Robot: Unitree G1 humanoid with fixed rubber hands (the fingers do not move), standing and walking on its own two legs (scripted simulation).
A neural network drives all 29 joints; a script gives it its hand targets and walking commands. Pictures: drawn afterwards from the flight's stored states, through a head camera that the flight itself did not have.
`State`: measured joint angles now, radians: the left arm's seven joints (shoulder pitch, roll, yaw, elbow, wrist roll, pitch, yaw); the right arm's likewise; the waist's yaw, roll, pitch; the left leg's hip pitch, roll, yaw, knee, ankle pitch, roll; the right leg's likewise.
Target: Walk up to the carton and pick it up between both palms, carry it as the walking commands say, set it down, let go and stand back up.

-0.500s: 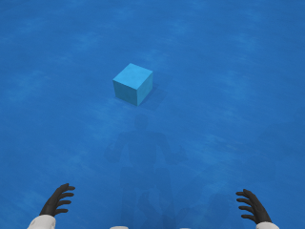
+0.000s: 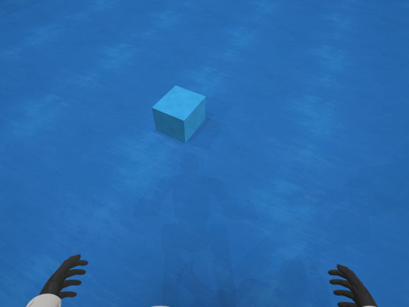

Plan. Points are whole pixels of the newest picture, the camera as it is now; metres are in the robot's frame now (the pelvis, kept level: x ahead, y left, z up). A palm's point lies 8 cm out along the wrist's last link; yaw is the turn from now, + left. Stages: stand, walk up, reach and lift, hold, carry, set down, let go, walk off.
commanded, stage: stand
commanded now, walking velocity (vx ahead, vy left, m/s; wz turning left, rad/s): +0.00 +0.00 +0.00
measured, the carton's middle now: (180, 113) +1.31 +0.19 -0.66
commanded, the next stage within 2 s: walk up in 0.72 s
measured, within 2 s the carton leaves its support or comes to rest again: neither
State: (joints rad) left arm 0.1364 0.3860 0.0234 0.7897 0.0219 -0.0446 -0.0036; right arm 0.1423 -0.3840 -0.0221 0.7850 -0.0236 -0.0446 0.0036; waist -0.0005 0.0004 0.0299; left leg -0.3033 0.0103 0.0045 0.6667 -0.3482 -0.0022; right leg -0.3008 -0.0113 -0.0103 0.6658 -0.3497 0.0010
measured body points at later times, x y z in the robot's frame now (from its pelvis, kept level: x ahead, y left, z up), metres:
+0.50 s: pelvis +0.00 +0.00 +0.02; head +0.00 +0.00 +0.47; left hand +0.13 +0.31 -0.09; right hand +0.13 -0.31 -0.09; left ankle +0.00 +0.12 -0.72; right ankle +0.00 -0.12 -0.72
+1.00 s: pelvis +0.00 +0.01 +0.03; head +0.01 +0.01 +0.48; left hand +0.08 +0.32 -0.09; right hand +0.12 -0.29 -0.09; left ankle -0.01 +0.13 -0.68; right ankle +0.00 -0.12 -0.72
